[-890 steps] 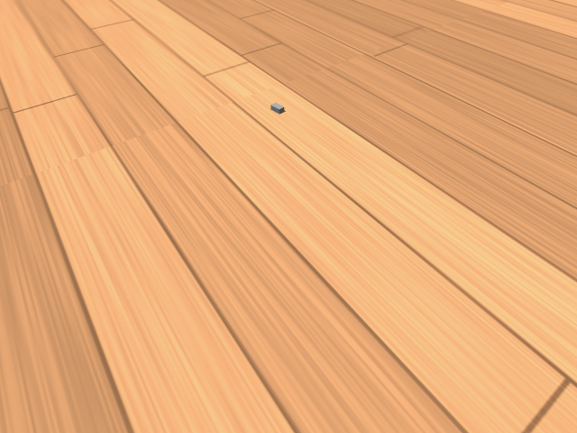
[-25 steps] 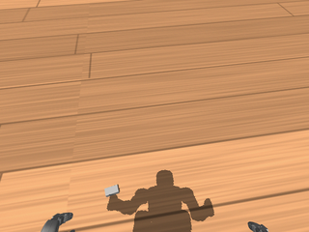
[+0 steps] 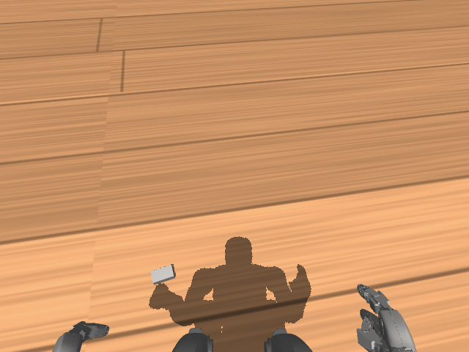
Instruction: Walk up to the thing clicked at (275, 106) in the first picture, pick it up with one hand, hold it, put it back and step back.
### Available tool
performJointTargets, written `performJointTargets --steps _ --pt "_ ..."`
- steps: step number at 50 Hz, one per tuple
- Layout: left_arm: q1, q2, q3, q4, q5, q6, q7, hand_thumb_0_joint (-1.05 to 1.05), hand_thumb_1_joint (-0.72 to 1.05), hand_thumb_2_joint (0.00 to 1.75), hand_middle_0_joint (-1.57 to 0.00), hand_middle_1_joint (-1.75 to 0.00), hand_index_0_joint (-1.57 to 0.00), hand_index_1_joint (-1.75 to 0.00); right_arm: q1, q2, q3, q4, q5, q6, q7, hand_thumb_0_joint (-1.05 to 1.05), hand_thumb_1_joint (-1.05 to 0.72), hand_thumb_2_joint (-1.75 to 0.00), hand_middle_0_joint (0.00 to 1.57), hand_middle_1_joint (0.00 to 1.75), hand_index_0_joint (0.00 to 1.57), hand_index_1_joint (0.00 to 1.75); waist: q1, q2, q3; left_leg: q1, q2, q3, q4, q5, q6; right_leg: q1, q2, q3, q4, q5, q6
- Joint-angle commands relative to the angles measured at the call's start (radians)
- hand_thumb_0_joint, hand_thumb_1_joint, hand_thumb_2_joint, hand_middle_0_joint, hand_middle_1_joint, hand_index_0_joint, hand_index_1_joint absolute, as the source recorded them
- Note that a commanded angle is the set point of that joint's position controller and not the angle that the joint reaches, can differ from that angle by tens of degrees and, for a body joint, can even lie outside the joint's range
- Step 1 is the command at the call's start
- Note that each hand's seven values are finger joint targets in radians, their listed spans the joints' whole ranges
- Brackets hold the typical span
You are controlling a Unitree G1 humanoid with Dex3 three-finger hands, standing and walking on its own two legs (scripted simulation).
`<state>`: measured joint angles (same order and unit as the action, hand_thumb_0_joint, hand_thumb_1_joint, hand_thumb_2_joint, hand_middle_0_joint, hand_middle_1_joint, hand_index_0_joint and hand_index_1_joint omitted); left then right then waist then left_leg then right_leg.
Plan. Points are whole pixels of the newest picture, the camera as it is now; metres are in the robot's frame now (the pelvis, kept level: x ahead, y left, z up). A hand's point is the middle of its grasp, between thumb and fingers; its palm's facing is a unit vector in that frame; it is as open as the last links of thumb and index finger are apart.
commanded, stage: rise first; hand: left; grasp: from above
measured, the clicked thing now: (163, 274) +0.43 +0.26 -0.69
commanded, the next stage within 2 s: none
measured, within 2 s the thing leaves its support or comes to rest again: neither
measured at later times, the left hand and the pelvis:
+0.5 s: hand out of the picture +0.14 +0.28 -0.24, palm faces -0.33 -0.69 -0.64, open 13.1 cm; pelvis -0.03 -0.01 -0.09, yaw +0 degrees
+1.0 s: hand (126, 305) +0.28 +0.31 -0.43, palm faces -0.41 -0.16 -0.90, open 11.5 cm; pelvis -0.09 -0.01 -0.29, yaw -3 degrees
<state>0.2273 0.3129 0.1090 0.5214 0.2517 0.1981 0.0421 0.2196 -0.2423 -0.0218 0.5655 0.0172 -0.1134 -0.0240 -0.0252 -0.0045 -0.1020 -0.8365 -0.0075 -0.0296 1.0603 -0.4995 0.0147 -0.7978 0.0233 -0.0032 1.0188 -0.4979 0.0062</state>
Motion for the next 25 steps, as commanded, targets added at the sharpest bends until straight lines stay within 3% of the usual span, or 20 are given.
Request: performJointTargets --steps 1,6,13,14,17,21,24,25 --pt "0.05 0.164 0.065 -0.195 0.03 -0.002 0.03 0.0 -0.35 0.69 -0.44 -0.77 -0.44 -0.77 0.012 -0.154 -0.061 -0.14 0.001 -0.054 -0.005 0.0 -1.03 -0.93 0.2 0.3 0.2 0.3 0.0 0.095 -0.261 0.19 0.027 -0.035 -0.097 0.389 -0.008 0.016 0.01 -0.027 -0.043 0.257 -0.036" --pt "0.112 0.153 0.056 -0.264 0.049 0.021 0.04 0.0 -0.38 0.71 -0.39 -0.83 -0.39 -0.82 0.007 -0.147 -0.058 -0.158 -0.002 -0.068 0.001 0.0 -1.02 -0.93 0.2 0.3 0.2 0.3 0.004 0.097 -0.3 0.14 0.027 -0.04 -0.021 0.424 -0.009 -0.047 0.013 -0.035 0.028 0.261 -0.034" --pt "0.165 0.163 0.067 -0.322 0.073 0.039 0.041 0.0 -0.42 0.76 -0.34 -0.86 -0.34 -0.86 -0.015 -0.142 -0.061 -0.189 0.002 -0.075 0.006 0.0 -1.02 -0.93 0.2 0.3 0.2 0.3 0.013 0.09 -0.309 0.03 0.009 -0.036 0.04 0.307 -0.004 -0.1 0.014 -0.034 0.085 0.211 -0.037" --pt "0.127 0.18 0.068 -0.322 0.08 0.038 0.043 0.0 -0.43 0.76 -0.33 -0.88 -0.34 -0.87 -0.022 -0.142 -0.057 -0.186 0.004 -0.078 0.006 0.0 -1.02 -0.93 0.2 0.3 0.2 0.3 0.0 0.073 -0.313 -0.004 0.006 -0.034 0.056 0.281 0.0 -0.106 0.015 -0.032 0.09 0.206 -0.037" --pt "0.003 0.196 0.053 -0.259 0.132 0.006 0.053 0.0 -0.45 0.76 -0.33 -0.88 -0.34 -0.88 -0.032 -0.145 -0.052 -0.165 0.004 -0.093 0.005 0.0 -1.03 -0.93 0.2 0.3 0.2 0.3 -0.03 0.061 -0.288 -0.1 0.0 -0.02 0.132 0.211 0.009 -0.189 0.015 -0.024 0.139 0.173 -0.034" --pt "-0.126 0.238 0.077 -0.103 0.214 -0.08 0.072 0.0 -0.41 0.77 -0.32 -0.87 -0.33 -0.87 -0.055 -0.163 -0.054 -0.117 -0.001 -0.118 0.019 0.0 -1.0 -0.92 0.2 0.3 0.2 0.3 -0.015 0.074 -0.303 -0.222 -0.007 -0.019 0.236 0.153 0.003 -0.351 0.01 -0.022 0.27 0.107 -0.039" --pt "-0.256 0.254 0.056 -0.079 0.281 -0.153 0.097 0.0 -0.37 0.77 -0.33 -0.85 -0.33 -0.85 -0.061 -0.177 -0.061 -0.09 -0.005 -0.136 0.03 0.0 -0.98 -0.92 0.2 0.3 0.2 0.3 -0.018 0.098 -0.39 -0.294 -0.009 -0.015 0.314 0.105 -0.002 -0.439 0.01 -0.014 0.361 0.08 -0.039" --pt "-0.295 0.294 0.076 -0.07 0.317 -0.172 0.111 0.0 -0.37 0.78 -0.33 -0.84 -0.33 -0.84 -0.064 -0.188 -0.066 -0.076 -0.005 -0.141 0.029 0.0 -0.97 -0.91 0.2 0.3 0.2 0.3 -0.008 0.113 -0.429 -0.294 -0.006 -0.02 0.329 0.098 -0.005 -0.475 0.012 -0.016 0.395 0.072 -0.042"
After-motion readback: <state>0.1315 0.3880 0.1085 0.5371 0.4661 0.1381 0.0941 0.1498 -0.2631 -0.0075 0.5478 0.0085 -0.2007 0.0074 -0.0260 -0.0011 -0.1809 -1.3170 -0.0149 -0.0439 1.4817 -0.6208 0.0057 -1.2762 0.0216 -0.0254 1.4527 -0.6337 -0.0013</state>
